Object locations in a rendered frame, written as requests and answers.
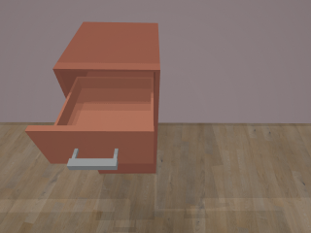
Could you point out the cabinet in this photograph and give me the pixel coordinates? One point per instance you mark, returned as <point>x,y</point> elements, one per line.
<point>114,49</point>

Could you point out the drawer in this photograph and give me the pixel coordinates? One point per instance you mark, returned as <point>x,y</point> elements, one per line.
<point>99,115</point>

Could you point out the handle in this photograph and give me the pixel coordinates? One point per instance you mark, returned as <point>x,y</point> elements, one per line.
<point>75,163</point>

